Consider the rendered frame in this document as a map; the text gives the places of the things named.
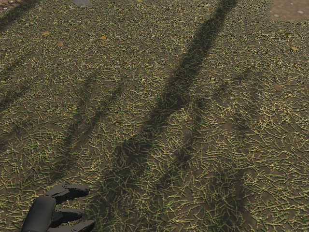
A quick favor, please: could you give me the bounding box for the robot left hand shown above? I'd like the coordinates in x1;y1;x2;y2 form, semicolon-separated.
21;182;96;232

